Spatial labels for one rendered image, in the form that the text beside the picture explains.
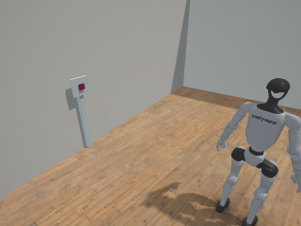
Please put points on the left robot forearm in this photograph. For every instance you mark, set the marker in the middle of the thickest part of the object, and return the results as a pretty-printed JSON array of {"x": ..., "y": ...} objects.
[{"x": 226, "y": 133}]

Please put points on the robot right shin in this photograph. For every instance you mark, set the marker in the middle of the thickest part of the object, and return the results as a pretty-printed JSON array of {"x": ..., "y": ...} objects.
[{"x": 255, "y": 207}]

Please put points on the right robot forearm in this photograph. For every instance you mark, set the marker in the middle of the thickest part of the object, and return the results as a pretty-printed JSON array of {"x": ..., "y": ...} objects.
[{"x": 296, "y": 163}]

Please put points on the left robot hand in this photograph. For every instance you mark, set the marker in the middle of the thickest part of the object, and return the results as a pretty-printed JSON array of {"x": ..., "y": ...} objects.
[{"x": 219, "y": 143}]

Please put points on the humanoid robot torso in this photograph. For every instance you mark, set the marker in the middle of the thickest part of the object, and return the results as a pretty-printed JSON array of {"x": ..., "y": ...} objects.
[{"x": 263, "y": 129}]

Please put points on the button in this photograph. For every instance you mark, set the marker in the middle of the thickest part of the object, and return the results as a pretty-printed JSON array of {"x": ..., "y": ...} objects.
[{"x": 81, "y": 86}]

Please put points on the right robot hand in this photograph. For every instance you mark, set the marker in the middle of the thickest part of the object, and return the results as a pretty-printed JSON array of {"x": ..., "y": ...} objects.
[{"x": 298, "y": 181}]

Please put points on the panel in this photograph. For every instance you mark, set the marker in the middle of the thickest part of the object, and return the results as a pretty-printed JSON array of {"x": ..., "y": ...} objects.
[{"x": 79, "y": 95}]

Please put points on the robot left upper arm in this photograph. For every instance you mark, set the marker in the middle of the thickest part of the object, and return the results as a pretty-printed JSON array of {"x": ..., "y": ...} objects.
[{"x": 239, "y": 115}]

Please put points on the robot right upper arm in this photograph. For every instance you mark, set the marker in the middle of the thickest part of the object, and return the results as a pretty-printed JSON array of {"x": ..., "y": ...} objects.
[{"x": 294, "y": 133}]

